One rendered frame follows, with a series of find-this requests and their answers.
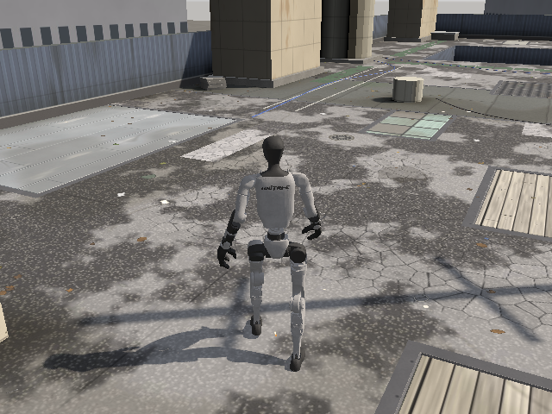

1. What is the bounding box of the right robot upper arm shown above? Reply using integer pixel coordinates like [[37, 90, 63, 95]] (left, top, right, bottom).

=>
[[292, 172, 317, 218]]

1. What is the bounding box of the right robot hand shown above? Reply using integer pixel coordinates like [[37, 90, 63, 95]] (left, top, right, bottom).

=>
[[302, 225, 322, 240]]

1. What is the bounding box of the right robot forearm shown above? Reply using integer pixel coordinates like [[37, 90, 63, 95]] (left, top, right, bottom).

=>
[[308, 206, 321, 229]]

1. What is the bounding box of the left robot hand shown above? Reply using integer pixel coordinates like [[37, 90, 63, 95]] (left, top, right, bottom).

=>
[[217, 246, 236, 269]]

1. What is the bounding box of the robot torso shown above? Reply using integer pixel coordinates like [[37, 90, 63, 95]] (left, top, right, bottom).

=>
[[254, 169, 295, 259]]

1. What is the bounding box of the left robot forearm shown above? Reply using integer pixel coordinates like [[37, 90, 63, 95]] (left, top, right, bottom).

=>
[[220, 210, 241, 249]]

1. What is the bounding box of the robot right thigh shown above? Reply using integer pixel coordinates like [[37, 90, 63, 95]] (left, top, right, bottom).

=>
[[288, 241, 307, 313]]

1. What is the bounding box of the left robot upper arm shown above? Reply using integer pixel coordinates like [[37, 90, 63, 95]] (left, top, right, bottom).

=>
[[233, 174, 257, 223]]

